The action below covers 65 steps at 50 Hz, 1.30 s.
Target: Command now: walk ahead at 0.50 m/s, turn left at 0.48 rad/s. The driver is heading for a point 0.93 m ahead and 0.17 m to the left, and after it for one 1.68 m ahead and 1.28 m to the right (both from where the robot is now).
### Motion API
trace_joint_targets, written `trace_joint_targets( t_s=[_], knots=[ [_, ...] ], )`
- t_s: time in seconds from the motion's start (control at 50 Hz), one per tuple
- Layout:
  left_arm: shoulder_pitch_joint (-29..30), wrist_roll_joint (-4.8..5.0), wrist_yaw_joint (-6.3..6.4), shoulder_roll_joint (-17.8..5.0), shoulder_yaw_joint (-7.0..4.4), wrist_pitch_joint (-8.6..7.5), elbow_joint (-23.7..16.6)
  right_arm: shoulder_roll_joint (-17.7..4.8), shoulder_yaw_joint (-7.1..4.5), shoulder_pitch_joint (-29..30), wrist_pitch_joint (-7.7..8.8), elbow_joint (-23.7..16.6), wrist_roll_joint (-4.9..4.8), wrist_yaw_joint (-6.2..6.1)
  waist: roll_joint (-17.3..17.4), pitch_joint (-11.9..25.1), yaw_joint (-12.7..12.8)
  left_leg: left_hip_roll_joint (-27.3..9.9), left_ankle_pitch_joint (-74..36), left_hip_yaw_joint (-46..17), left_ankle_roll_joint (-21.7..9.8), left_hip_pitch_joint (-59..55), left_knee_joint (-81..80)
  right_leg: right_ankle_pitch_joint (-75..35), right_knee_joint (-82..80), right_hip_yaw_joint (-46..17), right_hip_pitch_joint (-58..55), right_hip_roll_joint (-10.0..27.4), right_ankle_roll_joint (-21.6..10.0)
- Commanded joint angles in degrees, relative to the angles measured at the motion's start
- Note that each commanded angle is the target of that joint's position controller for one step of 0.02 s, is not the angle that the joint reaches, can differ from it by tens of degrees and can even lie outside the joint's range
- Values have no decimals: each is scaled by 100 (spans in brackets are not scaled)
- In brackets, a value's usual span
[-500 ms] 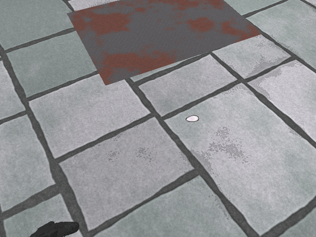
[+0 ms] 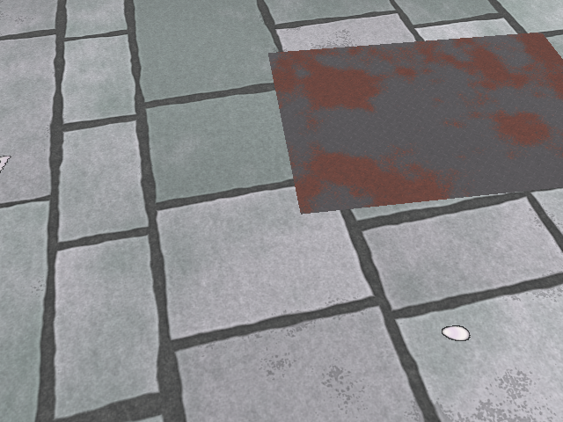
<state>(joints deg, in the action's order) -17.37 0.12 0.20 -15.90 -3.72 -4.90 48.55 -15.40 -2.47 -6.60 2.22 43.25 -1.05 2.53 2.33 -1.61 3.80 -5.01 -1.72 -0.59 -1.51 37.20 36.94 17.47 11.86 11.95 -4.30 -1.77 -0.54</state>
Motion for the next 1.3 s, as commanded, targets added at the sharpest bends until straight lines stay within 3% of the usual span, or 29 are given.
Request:
trace_joint_targets(
  t_s=[0.02, 0.06, 0.08, 0.1, 0.12, 0.14, 0.16, 0.2, 0.22, 0.3, 0.4, 0.5, 0.56, 0.58, 0.6, 0.62, 0.64, 0.68, 0.7, 0.76, 0.86, 1.0, 1.06, 1.08, 1.1, 1.12, 1.14, 1.18, 1.3],
  knots=[
    [-11, 84, 73, -1094, -291, 95, -197, -432, -112, 620, 80, -705, -4, 105, -556, -282, -56, 158, 637, 296, -247, 149, -204, -3645, 226, -269, -240, 1847, -717],
    [125, 96, 136, -1250, -336, 199, -253, -694, -267, -34, 44, -650, -11, 112, -756, 238, -481, 589, 1205, 651, -495, -855, -154, -5548, 1364, -102, -296, 1781, -563],
    [220, 105, 164, -1226, -315, 246, -288, -956, -432, -898, 35, -447, -32, 68, -664, 692, -973, 855, 973, 716, -692, -2064, -462, -5695, 2514, 66, 94, 1568, -392],
    [131, 13, 190, -1037, -226, 212, -387, -1426, -634, -1846, -19, -243, -42, -47, -146, 1256, -1359, 370, 861, -271, -1016, -3846, -573, -4195, 4218, 86, 1428, 1330, -136],
    [-433, -167, 90, -167, 38, 43, -686, -2002, -708, -1712, -2, -276, -79, -94, 1333, 1674, -627, -1047, 1677, -3510, -2078, -5701, -1055, 1268, 6213, -393, 4068, 83, 248],
    [62, 41, -8, -584, 10, -200, -735, -1598, -580, -1899, 72, -445, -32, -70, 729, 2395, -1040, -1404, 2299, -4810, -2313, -6162, -1856, 1728, 6879, -1705, 4781, -35, 169],
    [602, 246, -66, -854, -61, -324, -906, -1277, -499, -1722, 130, -401, 11, -67, 442, 1606, -1133, -1249, 1929, -3954, -2004, -5712, -1967, 1203, 6795, -1778, 5242, 268, 42],
    [786, 26, 0, -824, -63, -399, -902, -951, -402, -991, 158, -523, -2, -85, -200, 726, -667, -775, 759, -2692, -1642, -4048, -1990, 406, 5795, -1695, 4739, 699, -3],
    [695, -41, 9, -883, -109, -341, -886, -798, -341, -755, 157, -637, 62, -107, -129, 604, -461, -610, 221, -2361, -1592, -3498, -2119, 214, 5537, -1726, 4315, 812, 29],
    [719, -116, 17, -621, -66, -115, -990, -976, -392, -779, 171, -668, 36, -225, -75, 354, -297, -358, -621, -1744, -1616, -2551, -2401, -285, 4532, -1527, 3982, 777, 359],
    [1770, -63, -51, -380, 49, -147, -1261, -1079, -429, -1161, 80, -541, -19, -348, 182, 177, -716, 96, 83, -1341, -1153, -2181, -2269, -2152, 2389, -1402, 3448, 333, 478],
    [2024, 2, -192, -608, -23, -262, -1358, -931, -383, -1562, 31, -326, -23, -367, 336, 157, -829, -340, 459, -1931, -1016, -3044, -1735, -2049, 1668, -1549, 3343, 281, 212],
    [1267, -33, -168, -813, -158, -325, -1188, -877, -365, -1417, -3, -332, 11, -350, 497, 378, -379, -236, -788, -1949, -811, -3304, -940, -1553, 1305, -1300, 2372, 149, -186],
    [546, -111, -139, -1028, -236, -351, -1091, -672, -277, -1352, 9, -414, 57, -327, 320, 1037, -29, 45, -824, -1681, -632, -2937, 143, -1700, 1518, -1710, 1126, 638, -513],
    [-273, -188, -121, -1505, -368, -331, -968, -394, -175, -1921, 62, -483, 25, -338, -785, 1959, 2, 765, 535, -1065, -207, -1260, 2099, -1312, 1578, -3569, -995, 1785, -1321],
    [-698, -27, -189, -1382, -377, -260, -691, -399, -126, -2249, 114, -437, -55, -341, -2053, 2191, 4, 1105, 3427, -878, 14, 109, 3420, 91, 752, -5598, -1682, 2473, -1808],
    [-479, 97, -187, -955, -246, -231, -747, -875, -227, -1761, 138, -461, -108, -325, -1286, 1371, 124, 771, 3240, -1115, -8, 721, 3879, 1084, 522, -5404, -1165, 2350, -1587],
    [126, -24, -161, -680, -126, -135, -818, -874, -224, -785, 163, -699, 6, -300, -509, 261, -4, 324, 2440, -685, -33, 717, 3528, 349, 285, -3995, 345, 1871, -1302],
    [286, -66, -153, -560, -75, -139, -820, -811, -244, -722, 170, -715, 70, -284, -554, 128, -165, 114, 2171, -644, -32, 479, 3134, -187, 169, -3617, 776, 1681, -1244],
    [311, -27, -147, -565, -60, -168, -735, -502, -184, -920, 140, -649, 46, -244, -820, 175, -362, -45, 1947, -412, 58, 16, 2453, -1171, -117, -2905, 1251, 1407, -1271],
    [81, 63, -85, -912, -147, -109, -531, -253, -46, -50, 207, -856, 85, -204, -643, 71, -120, -46, 565, -150, 200, -169, 593, -1902, -335, -2048, 1319, 1238, -1190],
    [-498, 151, -60, -1076, -176, 65, -171, -404, -84, 824, 289, -1141, -10, -50, -707, -124, 86, 233, 353, -32, -4, -504, -662, -2094, 43, -1988, 575, 1557, -956],
    [-362, 153, -14, -1104, -170, 148, -145, -776, -285, -256, 303, -849, 46, -76, -661, 520, -594, 533, 555, 253, -349, -2221, -1069, -3853, 1387, -1639, 578, 1305, -679],
    [-312, 66, 1, -886, -70, 136, -239, -1089, -408, -1217, 287, -643, 94, -134, -455, 1234, -1022, 12, 419, -253, -636, -3751, -841, -3345, 2699, -1403, 1364, 1044, -471],
    [-849, 7, -22, -308, 127, 33, -416, -1685, -542, -1828, 242, -574, 198, -174, 855, 2085, -977, -1517, 1101, -2667, -1488, -5984, -982, -915, 4995, -1050, 3698, 191, -25],
    [-793, 80, -45, -476, 108, -68, -335, -1305, -446, -2001, 211, -521, 124, -165, 1173, 2406, -1084, -1858, 1839, -4011, -1687, -6040, -1732, 1580, 5866, -1803, 4501, 17, -34],
    [-344, 236, -75, -923, -33, -100, -447, -1028, -337, -1676, 213, -503, 95, -168, 708, 1468, -1065, -1675, 2166, -3238, -1409, -5332, -1864, 1288, 6220, -1928, 4963, 325, -89],
    [148, 170, -66, -846, -45, -53, -549, -687, -221, -955, 239, -516, 118, -148, 255, 511, -728, -1207, 1683, -1967, -1129, -3823, -2256, 395, 5716, -1701, 4743, 753, -75],
    [60, 96, 7, -461, -68, 263, -518, -629, -254, -487, 473, -246, 246, -178, 161, -13, -239, -880, -971, -161, -1027, -2660, -2823, -867, 4857, -1861, 4214, 847, 216]
  ],
)
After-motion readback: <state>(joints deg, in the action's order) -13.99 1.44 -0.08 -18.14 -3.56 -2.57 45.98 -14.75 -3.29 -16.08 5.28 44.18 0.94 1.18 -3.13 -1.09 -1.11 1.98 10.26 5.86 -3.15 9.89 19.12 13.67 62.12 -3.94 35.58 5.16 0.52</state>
